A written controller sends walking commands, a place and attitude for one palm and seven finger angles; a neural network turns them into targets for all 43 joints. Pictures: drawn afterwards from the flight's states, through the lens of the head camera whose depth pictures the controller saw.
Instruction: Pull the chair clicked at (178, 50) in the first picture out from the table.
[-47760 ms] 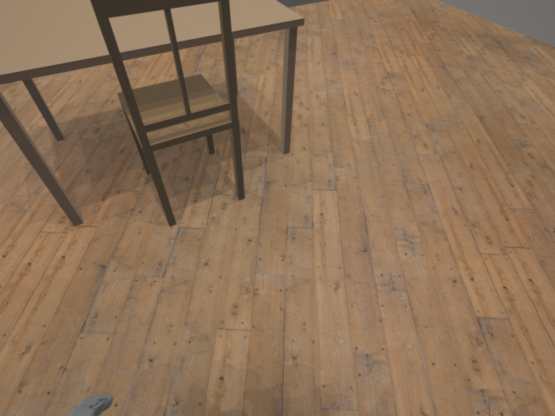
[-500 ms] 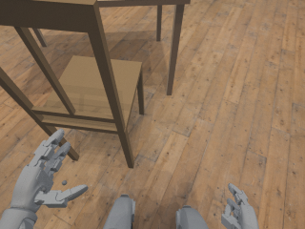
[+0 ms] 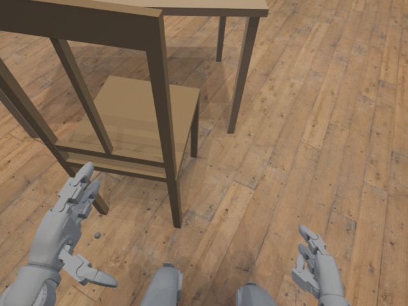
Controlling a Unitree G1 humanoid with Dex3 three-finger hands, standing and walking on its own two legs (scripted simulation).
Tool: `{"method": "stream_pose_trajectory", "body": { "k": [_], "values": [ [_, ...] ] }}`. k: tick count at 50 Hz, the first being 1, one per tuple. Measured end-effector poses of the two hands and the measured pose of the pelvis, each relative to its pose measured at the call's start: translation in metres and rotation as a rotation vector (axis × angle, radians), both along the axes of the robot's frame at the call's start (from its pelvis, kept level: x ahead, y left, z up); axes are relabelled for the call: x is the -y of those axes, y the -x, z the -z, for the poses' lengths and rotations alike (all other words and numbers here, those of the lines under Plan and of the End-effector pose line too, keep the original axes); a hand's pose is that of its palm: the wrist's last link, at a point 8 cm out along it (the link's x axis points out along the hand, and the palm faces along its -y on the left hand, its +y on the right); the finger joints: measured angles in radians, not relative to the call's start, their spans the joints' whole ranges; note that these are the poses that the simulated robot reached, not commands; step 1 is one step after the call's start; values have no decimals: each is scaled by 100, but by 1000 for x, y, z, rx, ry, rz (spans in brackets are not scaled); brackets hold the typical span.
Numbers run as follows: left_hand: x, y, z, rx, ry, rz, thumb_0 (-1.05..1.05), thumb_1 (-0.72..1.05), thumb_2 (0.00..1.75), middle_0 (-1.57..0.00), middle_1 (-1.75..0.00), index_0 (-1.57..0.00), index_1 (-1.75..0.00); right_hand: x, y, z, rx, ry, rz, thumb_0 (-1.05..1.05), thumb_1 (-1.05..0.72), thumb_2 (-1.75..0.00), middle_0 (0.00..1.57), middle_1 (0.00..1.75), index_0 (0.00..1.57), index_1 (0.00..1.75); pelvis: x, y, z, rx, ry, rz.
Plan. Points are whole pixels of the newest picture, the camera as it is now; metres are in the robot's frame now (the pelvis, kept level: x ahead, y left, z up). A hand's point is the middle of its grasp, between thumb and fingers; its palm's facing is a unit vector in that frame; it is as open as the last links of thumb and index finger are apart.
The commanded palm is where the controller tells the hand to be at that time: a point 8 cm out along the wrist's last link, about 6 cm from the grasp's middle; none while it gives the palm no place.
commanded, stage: raise the hand toward the chair's back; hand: left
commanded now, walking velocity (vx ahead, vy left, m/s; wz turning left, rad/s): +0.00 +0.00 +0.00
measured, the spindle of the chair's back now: (89, 107) +0.51 +0.31 +0.05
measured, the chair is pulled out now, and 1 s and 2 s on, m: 0.31 0.31 0.31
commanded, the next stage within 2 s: aim the fingers beside a spindle in 0.74 s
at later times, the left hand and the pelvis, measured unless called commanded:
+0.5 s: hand (110, 204) +0.27 +0.19 +0.07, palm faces -0.07 -1.00 -0.06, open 16.9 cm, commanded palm +0.25 +0.24 +0.07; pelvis +0.02 -0.02 +0.01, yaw -1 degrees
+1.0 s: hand (115, 215) +0.26 +0.18 +0.06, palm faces -0.10 -0.99 -0.05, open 17.0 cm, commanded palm +0.25 +0.23 +0.06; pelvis +0.00 -0.02 +0.00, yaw -1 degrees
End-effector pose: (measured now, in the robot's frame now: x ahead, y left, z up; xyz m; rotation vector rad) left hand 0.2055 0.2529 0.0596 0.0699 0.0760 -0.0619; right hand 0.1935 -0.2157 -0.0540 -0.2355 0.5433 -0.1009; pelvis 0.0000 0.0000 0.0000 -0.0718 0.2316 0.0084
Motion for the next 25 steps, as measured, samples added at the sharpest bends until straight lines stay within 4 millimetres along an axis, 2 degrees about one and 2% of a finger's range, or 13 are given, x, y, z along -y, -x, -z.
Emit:
{"method": "stream_pose_trajectory", "body": {
  "k": [4, 11, 15, 19, 25],
  "values": [
    [2, -9, 4, -24, 3, 29, -1, -48, 31, -6, -8, -6, -8, 1, -1, 2, -19, 8, -9, 2, -90, -90, 21, 30, 21, 30, 2, -4, -1, -6, -3, 3],
    [-5, -30, -14, 65, -4, -2, -1, -50, 31, -6, -8, -6, -8, 17, 4, 9, -73, 23, 14, 2, -90, -90, 21, 30, 21, 30, 7, -13, -2, -14, -4, 4],
    [1, -41, -10, 18, 4, 23, -1, -50, 30, -6, -8, -6, -8, 27, 7, 11, -93, 23, 41, 2, -90, -90, 21, 30, 20, 30, 9, -18, -4, -17, -11, 7],
    [9, -46, -5, -30, 14, 48, -1, -50, 30, -6, -8, -6, -8, 36, 9, 9, -98, 25, 66, 2, -90, -90, 21, 30, 20, 30, 11, -22, -7, -21, -20, 15],
    [11, -48, -14, 32, 6, 12, -1, -50, 30, -6, -8, -6, -8, 45, 8, 9, -97, 27, 73, 2, -90, -90, 21, 30, 20, 30, 16, -24, -7, -24, -29, 20]
  ]
}}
